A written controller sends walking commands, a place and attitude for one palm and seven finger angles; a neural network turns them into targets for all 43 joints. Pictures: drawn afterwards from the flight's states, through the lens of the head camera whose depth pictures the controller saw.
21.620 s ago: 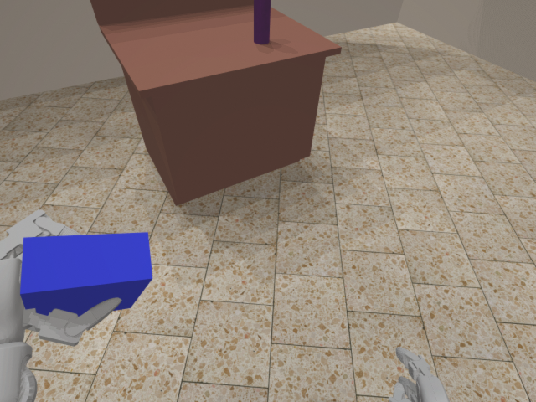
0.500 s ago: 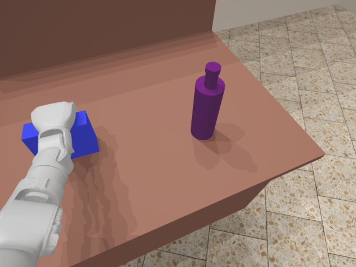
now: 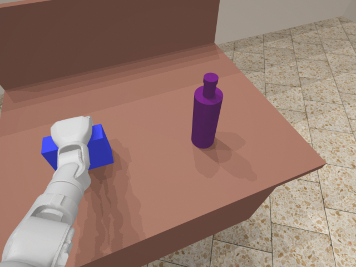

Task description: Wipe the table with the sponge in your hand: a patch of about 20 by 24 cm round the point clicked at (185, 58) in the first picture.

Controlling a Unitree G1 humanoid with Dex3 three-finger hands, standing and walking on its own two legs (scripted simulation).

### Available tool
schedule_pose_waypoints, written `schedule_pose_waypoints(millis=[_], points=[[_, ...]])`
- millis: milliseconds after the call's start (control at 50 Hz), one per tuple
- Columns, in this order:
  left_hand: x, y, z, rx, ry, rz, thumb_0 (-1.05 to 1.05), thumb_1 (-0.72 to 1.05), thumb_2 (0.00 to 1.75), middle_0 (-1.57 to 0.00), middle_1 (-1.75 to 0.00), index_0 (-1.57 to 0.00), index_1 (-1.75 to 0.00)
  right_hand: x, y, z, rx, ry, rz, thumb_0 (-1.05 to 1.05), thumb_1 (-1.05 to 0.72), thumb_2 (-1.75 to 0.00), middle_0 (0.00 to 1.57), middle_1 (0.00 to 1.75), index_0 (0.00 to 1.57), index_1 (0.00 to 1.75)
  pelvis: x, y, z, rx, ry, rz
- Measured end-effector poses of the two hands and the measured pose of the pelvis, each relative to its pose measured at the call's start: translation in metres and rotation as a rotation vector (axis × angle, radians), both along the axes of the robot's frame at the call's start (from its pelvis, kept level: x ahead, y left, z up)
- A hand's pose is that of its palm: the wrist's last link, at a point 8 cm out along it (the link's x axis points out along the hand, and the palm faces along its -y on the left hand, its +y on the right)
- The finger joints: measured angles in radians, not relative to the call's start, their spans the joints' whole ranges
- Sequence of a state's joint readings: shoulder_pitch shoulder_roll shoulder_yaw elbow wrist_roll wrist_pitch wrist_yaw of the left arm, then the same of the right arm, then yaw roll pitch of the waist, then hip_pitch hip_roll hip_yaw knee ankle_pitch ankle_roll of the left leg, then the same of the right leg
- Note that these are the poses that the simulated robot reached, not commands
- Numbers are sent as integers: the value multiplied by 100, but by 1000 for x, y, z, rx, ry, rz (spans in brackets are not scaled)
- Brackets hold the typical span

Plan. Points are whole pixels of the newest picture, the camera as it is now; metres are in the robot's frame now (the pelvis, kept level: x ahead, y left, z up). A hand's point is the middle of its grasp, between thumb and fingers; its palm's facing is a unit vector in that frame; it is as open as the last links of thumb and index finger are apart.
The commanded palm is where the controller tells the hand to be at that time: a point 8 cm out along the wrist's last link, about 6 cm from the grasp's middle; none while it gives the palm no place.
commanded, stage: wipe back along the middle lane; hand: left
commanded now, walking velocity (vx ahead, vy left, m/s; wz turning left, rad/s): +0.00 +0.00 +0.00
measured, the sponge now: (83, 154) +0.39 +0.27 -0.02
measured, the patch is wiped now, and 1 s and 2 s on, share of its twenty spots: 0.65 0.85 0.95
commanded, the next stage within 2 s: none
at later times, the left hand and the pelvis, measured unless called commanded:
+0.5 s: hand (83, 160) +0.36 +0.25 +0.02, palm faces -0.06 +0.01 -1.00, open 9.5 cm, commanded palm +0.31 +0.22 +0.05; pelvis -0.01 +0.00 +0.00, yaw +1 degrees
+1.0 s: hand (87, 180) +0.30 +0.23 +0.02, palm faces -0.02 -0.01 -1.00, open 9.5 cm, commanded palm +0.26 +0.20 +0.04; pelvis +0.00 -0.01 +0.00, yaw +0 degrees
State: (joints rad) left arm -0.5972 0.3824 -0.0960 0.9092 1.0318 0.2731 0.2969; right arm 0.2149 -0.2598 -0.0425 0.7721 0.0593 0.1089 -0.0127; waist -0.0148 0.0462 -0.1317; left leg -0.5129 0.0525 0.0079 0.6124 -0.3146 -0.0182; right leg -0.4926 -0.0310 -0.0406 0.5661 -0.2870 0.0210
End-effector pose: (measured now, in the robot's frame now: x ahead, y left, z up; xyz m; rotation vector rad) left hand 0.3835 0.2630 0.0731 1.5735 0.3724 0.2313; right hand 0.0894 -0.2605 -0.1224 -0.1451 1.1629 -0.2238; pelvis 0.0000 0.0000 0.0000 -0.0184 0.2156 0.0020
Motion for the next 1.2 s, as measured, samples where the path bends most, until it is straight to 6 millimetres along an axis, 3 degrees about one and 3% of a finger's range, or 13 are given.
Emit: schedule_pose_waypoints(millis=[380,1200], points=[[-36,-16,-1,0,-18,8,-1,-46,111,-76,-143,-76,-148,49,16,12,23,-150,73,1,-90,-89,20,30,20,30,-8,-2,0,8,-45,9],[-117,-51,-2,-33,-65,-2,2,-46,111,-76,-144,-76,-148,113,35,40,81,-370,176,1,-90,-89,20,30,20,30,-9,-9,1,21,-133,5]])
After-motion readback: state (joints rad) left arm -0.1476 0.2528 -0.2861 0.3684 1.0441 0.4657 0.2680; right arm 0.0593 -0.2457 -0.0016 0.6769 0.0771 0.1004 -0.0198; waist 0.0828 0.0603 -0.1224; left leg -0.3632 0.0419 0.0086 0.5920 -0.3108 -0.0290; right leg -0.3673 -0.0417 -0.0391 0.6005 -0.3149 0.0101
